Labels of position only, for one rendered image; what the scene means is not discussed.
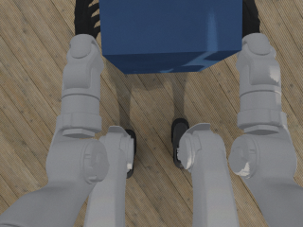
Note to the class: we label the robot right forearm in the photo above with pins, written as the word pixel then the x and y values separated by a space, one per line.
pixel 260 90

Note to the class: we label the robot left forearm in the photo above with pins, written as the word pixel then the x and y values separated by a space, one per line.
pixel 79 116

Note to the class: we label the robot left hand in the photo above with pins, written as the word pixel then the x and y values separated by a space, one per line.
pixel 84 22

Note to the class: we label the left robot foot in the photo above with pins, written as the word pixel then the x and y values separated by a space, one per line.
pixel 133 136

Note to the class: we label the right robot upper arm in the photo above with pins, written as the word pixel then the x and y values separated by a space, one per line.
pixel 267 166

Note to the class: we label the robot foot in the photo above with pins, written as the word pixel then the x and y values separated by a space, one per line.
pixel 178 128
pixel 133 136

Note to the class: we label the robot right hand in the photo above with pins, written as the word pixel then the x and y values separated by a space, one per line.
pixel 250 20

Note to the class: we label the right robot foot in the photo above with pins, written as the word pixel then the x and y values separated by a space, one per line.
pixel 178 128

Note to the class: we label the carton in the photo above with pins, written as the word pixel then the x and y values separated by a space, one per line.
pixel 169 36

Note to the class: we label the left robot upper arm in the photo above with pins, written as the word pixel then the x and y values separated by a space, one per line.
pixel 73 168

